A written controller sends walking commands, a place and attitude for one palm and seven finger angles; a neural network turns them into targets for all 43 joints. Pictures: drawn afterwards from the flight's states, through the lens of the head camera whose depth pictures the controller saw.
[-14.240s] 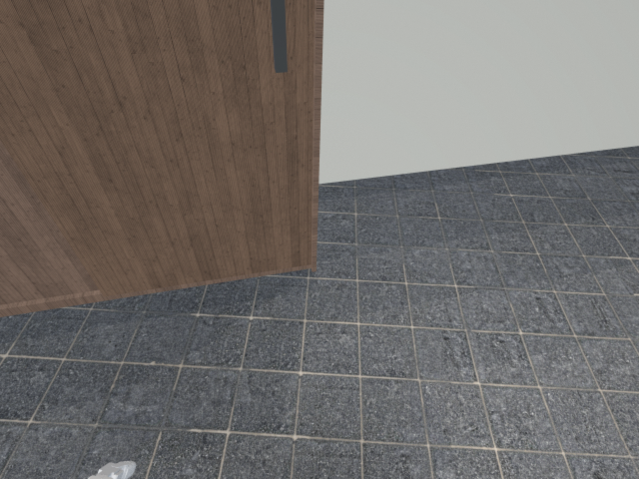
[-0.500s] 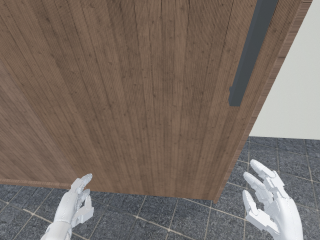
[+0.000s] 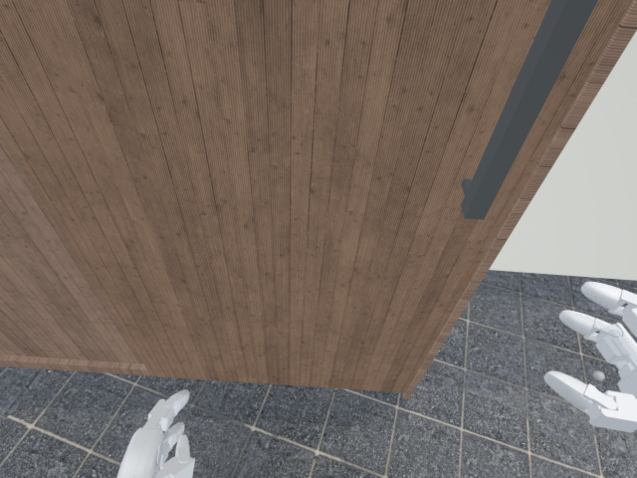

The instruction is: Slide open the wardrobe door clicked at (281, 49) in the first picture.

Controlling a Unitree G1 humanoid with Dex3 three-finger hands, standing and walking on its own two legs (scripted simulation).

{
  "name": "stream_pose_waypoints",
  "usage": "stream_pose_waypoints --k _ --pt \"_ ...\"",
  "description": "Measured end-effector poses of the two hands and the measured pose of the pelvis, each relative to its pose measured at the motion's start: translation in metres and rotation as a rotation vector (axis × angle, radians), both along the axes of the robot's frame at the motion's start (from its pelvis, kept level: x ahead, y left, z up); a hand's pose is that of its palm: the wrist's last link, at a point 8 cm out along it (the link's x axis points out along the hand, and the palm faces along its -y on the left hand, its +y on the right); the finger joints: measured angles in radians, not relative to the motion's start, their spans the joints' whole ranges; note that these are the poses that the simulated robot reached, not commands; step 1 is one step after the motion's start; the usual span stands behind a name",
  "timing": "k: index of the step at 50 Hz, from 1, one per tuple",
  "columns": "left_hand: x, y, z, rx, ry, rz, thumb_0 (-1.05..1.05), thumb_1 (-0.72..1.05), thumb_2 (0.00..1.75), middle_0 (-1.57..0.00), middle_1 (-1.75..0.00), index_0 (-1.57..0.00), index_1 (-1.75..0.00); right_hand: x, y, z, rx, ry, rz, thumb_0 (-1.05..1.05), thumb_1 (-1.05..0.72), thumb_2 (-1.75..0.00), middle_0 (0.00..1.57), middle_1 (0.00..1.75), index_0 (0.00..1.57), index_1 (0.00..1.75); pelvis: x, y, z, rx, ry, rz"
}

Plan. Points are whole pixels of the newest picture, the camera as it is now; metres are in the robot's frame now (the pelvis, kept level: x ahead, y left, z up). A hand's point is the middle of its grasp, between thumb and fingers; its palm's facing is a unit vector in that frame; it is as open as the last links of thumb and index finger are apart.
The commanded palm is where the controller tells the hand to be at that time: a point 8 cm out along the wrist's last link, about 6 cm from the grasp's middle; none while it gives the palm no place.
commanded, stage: raise the hand with hooked fingers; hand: right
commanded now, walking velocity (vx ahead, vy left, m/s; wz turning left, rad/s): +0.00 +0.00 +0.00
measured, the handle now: (510, 110) +0.49 -0.18 +0.26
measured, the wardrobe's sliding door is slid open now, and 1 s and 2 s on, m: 0.00 0.00 0.00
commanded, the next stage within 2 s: move the hooked fingers beside the handle in 1.24 s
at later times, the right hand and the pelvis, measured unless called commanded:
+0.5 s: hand out of the picture +0.25 -0.33 +0.22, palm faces +0.12 +0.99 -0.13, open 13.8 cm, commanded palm +0.21 -0.36 +0.23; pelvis +0.00 -0.05 +0.02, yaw -2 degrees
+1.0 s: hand out of the picture +0.28 -0.31 +0.24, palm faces +0.00 +0.99 -0.14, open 14.0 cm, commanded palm +0.23 -0.37 +0.28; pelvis +0.00 -0.04 +0.02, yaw -1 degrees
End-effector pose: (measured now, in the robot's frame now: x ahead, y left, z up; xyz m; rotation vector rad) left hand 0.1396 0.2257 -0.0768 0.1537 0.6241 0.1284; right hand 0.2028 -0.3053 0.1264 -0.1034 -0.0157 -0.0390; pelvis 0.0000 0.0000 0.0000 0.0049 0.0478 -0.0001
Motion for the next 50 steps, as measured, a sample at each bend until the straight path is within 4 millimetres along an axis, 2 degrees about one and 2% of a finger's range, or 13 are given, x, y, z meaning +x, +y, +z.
stream_pose_waypoints --k 4,9,13,18,21,26,30,35,39,41,44,47,50 --pt "-0.007 0.016 0.007 0.055 0.003 0.023 0.01 0.9 0.9 -0.2 -0.3 -0.2 -0.3 -0.006 -0.013 0.027 -0.008 -0.128 -0.052 0.01 0.0 -0.52 0.27 0.88 0.26 0.88 0.006 -0.009 0.004 0.005 -0.011 0.003" --pt "0.006 0.019 0.021 0.11 -0.042 0.033 0.02 0.9 0.9 -0.2 -0.3 -0.2 -0.3 -0.002 -0.016 0.017 0.02 -0.037 0.003 0.0 0.11 -0.47 0.28 0.95 0.27 0.96 0.005 -0.023 0.008 0.012 -0.038 -0.001" --pt "0.026 0.003 0.039 0.124 -0.115 0.013 0.02 0.9 0.9 -0.2 -0.3 -0.2 -0.3 0.006 -0.023 0.025 0.002 -0.029 0.018 0.0 0.21 -0.43 0.28 1.01 0.28 1.02 0.003 -0.03 0.012 0.011 -0.063 -0.007" --pt "0.053 -0.034 0.059 0.088 -0.211 -0.059 0.01 0.9 0.9 -0.2 -0.3 -0.2 -0.3 0.012 -0.043 0.075 -0.039 -0.202 -0.025 0.0 0.33 -0.38 0.3 1.09 0.29 1.09 0.004 -0.037 0.016 0.014 -0.094 -0.014" --pt "0.065 -0.056 0.063 0.047 -0.236 -0.103 0.01 0.9 0.9 -0.2 -0.3 -0.2 -0.3 0.015 -0.058 0.097 -0.041 -0.226 -0.046 0.0 0.39 -0.35 0.3 1.13 0.3 1.13 0.004 -0.042 0.018 0.015 -0.105 -0.019" --pt "0.074 -0.083 0.059 -0.004 -0.209 -0.157 0.01 0.9 0.9 -0.2 -0.3 -0.2 -0.3 0.024 -0.073 0.098 -0.028 -0.095 -0.061 0.0 0.46 -0.32 0.3 1.17 0.3 1.17 0.0 -0.049 0.02 0.014 -0.108 -0.03" --pt "0.072 -0.093 0.054 -0.008 -0.165 -0.183 0.01 0.9 0.9 -0.2 -0.3 -0.2 -0.3 0.029 -0.074 0.1 -0.033 -0.04 -0.042 -0.01 0.48 -0.31 0.3 1.19 0.3 1.19 -0.002 -0.052 0.021 0.012 -0.113 -0.033" --pt "0.067 -0.094 0.053 0.006 -0.134 -0.191 0.01 0.9 0.9 -0.2 -0.3 -0.2 -0.3 0.028 -0.077 0.142 -0.08 -0.188 -0.033 -0.01 0.5 -0.31 0.31 1.2 0.3 1.2 0.0 -0.051 0.023 0.011 -0.122 -0.033" --pt "0.063 -0.086 0.051 0.01 -0.114 -0.176 0.01 0.9 0.9 -0.2 -0.3 -0.21 -0.3 0.034 -0.094 0.17 -0.069 -0.221 -0.075 -0.01 0.5 -0.31 0.31 1.2 0.31 1.2 0.001 -0.049 0.024 0.009 -0.122 -0.038" --pt "0.061 -0.079 0.049 0.009 -0.104 -0.162 0.01 0.9 0.9 -0.2 -0.3 -0.2 -0.3 0.041 -0.101 0.169 -0.056 -0.168 -0.099 -0.01 0.5 -0.3 0.31 1.2 0.3 1.2 0.0 -0.049 0.024 0.008 -0.116 -0.039" --pt "0.057 -0.067 0.045 0.008 -0.09 -0.137 0.01 0.9 0.9 -0.2 -0.3 -0.2 -0.3 0.052 -0.098 0.149 -0.047 -0.039 -0.087 -0.01 0.5 -0.3 0.3 1.2 0.3 1.2 -0.003 -0.048 0.023 0.006 -0.104 -0.037" --pt "0.053 -0.056 0.043 0.016 -0.077 -0.113 0.01 0.9 0.9 -0.2 -0.3 -0.2 -0.3 0.056 -0.079 0.123 -0.035 0.044 -0.016 -0.01 0.5 -0.3 0.3 1.2 0.3 1.2 -0.004 -0.047 0.023 0.004 -0.099 -0.03" --pt "0.05 -0.048 0.046 0.035 -0.08 -0.101 0.01 0.9 0.9 -0.2 -0.3 -0.2 -0.3 0.051 -0.058 0.119 -0.038 -0.021 0.043 -0.01 0.5 -0.3 0.3 1.2 0.3 1.2 -0.001 -0.043 0.023 0.003 -0.104 -0.02"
